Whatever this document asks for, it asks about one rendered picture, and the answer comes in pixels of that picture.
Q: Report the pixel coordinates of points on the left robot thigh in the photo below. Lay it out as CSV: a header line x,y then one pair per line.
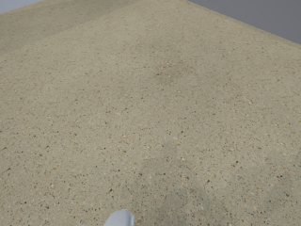
x,y
121,218

